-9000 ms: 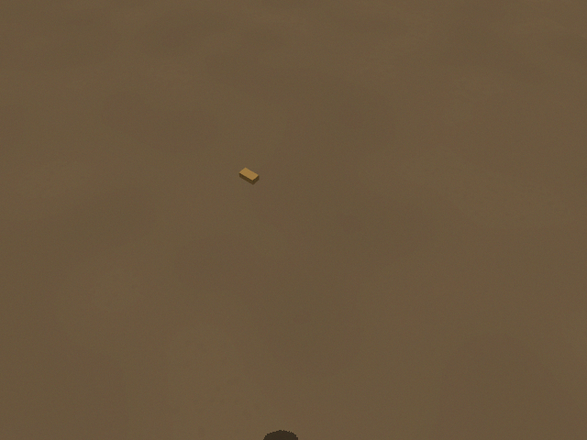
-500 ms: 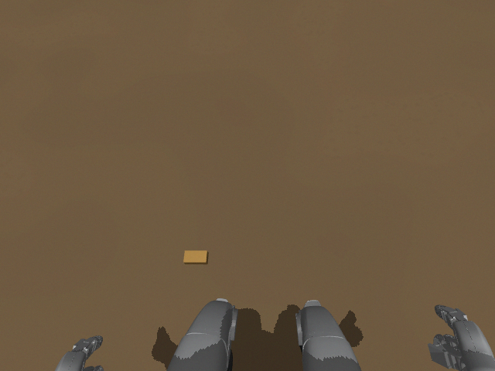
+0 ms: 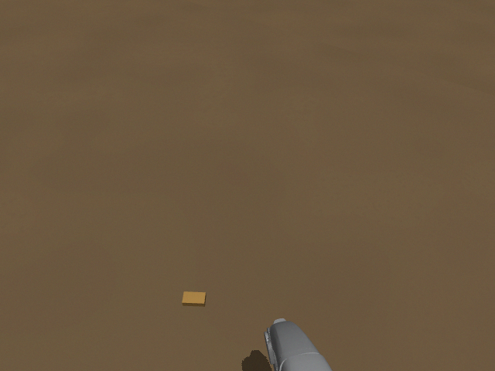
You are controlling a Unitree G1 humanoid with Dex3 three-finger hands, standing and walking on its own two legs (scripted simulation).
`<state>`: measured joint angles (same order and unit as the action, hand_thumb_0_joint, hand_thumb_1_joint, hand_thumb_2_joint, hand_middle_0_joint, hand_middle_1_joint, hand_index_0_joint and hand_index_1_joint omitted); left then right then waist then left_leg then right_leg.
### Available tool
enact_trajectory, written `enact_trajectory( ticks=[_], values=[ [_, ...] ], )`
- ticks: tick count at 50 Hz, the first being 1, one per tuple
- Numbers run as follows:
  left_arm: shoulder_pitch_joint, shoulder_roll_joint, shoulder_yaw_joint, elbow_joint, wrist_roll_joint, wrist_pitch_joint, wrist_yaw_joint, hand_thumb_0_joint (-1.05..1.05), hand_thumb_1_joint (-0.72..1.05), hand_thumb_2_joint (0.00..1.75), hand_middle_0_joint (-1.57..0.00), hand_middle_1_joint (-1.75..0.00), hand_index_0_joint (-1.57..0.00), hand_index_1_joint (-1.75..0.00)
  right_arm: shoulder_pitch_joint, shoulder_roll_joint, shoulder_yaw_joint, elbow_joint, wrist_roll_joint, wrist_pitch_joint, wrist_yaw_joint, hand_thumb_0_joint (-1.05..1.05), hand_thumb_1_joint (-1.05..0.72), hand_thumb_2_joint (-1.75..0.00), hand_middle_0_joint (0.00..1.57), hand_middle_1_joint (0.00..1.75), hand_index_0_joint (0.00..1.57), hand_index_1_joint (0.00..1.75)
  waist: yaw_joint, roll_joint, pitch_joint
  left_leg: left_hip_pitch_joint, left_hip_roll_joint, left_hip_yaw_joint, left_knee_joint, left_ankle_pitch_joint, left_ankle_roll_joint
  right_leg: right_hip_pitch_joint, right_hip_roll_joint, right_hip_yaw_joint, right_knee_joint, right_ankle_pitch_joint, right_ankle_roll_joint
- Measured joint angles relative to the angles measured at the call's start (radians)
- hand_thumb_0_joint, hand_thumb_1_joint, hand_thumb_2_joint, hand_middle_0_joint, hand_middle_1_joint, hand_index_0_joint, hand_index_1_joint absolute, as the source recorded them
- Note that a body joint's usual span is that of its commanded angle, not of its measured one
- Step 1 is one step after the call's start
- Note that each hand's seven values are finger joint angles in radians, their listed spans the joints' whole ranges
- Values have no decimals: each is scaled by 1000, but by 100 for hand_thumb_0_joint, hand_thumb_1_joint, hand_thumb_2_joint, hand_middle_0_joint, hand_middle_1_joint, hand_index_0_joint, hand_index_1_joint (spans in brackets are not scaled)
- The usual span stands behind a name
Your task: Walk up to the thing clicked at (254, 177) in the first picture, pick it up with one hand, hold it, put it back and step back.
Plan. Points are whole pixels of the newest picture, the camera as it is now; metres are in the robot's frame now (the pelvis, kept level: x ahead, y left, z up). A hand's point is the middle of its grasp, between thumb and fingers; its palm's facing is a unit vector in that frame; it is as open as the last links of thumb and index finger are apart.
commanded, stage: walk up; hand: left
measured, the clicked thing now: (194, 299) +0.57 +0.16 -0.75
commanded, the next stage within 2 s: none
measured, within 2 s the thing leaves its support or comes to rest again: neither
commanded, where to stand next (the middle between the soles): +0.15 -0.04 m, yaw -5 degrees
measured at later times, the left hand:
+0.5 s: hand (132, 368) +0.17 +0.19 -0.13, palm faces -0.15 -0.90 -0.40, open 7.4 cm
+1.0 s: hand (126, 344) +0.23 +0.23 -0.18, palm faces -0.19 -0.90 -0.39, open 7.4 cm
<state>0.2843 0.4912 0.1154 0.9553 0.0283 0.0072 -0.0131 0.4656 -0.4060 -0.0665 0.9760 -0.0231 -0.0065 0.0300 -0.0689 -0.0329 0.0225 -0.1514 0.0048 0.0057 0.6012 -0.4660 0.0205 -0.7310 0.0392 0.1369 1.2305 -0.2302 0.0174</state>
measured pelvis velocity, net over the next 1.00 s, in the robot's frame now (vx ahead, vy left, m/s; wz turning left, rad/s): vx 0.08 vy -0.01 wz -0.17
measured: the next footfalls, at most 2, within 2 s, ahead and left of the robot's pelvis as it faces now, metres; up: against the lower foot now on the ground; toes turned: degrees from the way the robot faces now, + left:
right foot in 0.32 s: +0.12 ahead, -0.20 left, +0.00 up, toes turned -9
left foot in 0.72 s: +0.26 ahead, +0.06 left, +0.00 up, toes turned -8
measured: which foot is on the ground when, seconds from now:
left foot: down 0.00-0.36, up 0.38-0.70, down 0.72-1.00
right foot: up 0.00-0.30, down 0.32-0.74, up 0.76-1.00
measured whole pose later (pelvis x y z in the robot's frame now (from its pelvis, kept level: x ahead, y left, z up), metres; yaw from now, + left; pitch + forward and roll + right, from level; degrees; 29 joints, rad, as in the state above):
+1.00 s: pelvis +0.08 -0.01 -0.02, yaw -10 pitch -2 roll +1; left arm 0.12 0.40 0.03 0.85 -0.01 0.05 0.03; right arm 0.10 -0.38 -0.06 0.79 -0.01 0.03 0.00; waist -0.01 -0.05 0.22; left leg -0.48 -0.02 0.04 0.66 -0.15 0.04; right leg -0.38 0.04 0.07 1.03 -0.56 -0.01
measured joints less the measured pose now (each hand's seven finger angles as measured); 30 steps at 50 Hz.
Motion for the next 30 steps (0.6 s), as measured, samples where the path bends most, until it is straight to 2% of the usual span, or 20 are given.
enact_trajectory(
  ticks=[5, 10, 15, 16, 18, 20, 23, 26, 30],
  values=[
    [-18, 8, 2, -46, -2, 19, -56, 0, 90, 90, -20, -30, -20, -30, 15, -1, -2, 46, -1, -39, -25, 1, -90, -90, 21, 30, 21, 30, 35, -53, 53, 56, 37, 20, -126, 167, -23, 43, 7, 13, -66, 77, 13],
    [23, -18, -21, -12, -13, 44, -76, 0, 90, 90, -20, -30, -20, -30, -17, -26, -18, 28, -2, -42, -29, 1, -90, -90, 21, 30, 21, 30, 49, -82, 25, 97, 59, 69, -158, 142, -34, 189, -44, -10, -239, 58, 21],
    [31, -55, -55, 3, -12, 10, -72, 0, 90, 90, -20, -30, -20, -30, -71, -42, -11, -47, -4, -43, -12, 1, -90, -90, 21, 30, 21, 30, 58, -58, 13, 104, 91, 115, -108, 71, -53, 380, -101, -105, -570, -89, -8],
    [22, -65, -58, 4, -11, -4, -66, 0, 90, 90, -20, -30, -20, -30, -87, -46, -9, -63, -5, -40, -10, 1, -90, -90, 21, 30, 20, 30, 59, -36, 26, 92, 110, 117, -60, 38, -50, 409, -91, -120, -621, -48, -8],
    [-11, -96, -61, -3, -9, -37, -52, 0, 90, 90, -20, -30, -20, -30, -115, -50, -5, -86, 1, -26, -14, 1, -90, -90, 21, 30, 20, 30, 48, 41, 74, 28, 163, 51, 121, 10, -1, 436, -47, -165, -607, -39, -7],
    [-15, -108, -68, -30, -14, -68, -38, 0, 90, 90, -20, -30, -20, -30, -138, -29, 9, -96, 10, -7, -16, 1, -90, -90, 20, 30, 20, 30, 65, 46, 86, -69, 103, -22, 330, -36, 15, 439, -53, -157, -583, -68, -12],
    [-1, -126, -83, -58, -29, -87, -23, 0, 90, 90, -20, -30, -20, -30, -184, -13, 21, -114, 24, 0, -12, 1, -90, -90, 20, 30, 20, 30, 84, 63, 97, -203, 34, -53, 489, -33, 18, 477, -69, -132, -633, -61, -17],
    [9, -129, -96, -68, -32, -92, 0, 0, 90, 90, -20, -30, -21, -30, -221, -8, 19, -140, 35, -5, -14, 1, -90, -90, 20, 30, 20, 30, 84, 98, 112, -303, 16, -69, 473, 19, 4, 509, -78, -127, -670, -57, -12],
    [-11, -116, -99, -75, -26, -77, 31, 0, 90, 90, -20, -30, -21, -30, -268, 2, 10, -143, 42, 12, -22, 1, -90, -90, 21, 30, 20, 30, 88, 129, 138, -357, 6, -76, 339, 102, -20, 516, -84, -125, -657, -79, 0]
  ],
)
